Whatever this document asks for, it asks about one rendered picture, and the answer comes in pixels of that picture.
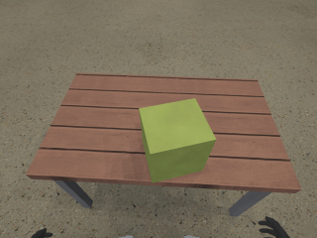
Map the table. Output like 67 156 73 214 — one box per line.
26 72 301 217

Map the robot right hand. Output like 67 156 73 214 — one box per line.
258 216 290 238

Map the carton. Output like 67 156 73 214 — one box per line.
139 98 216 183

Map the robot left hand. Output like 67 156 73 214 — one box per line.
31 228 53 238

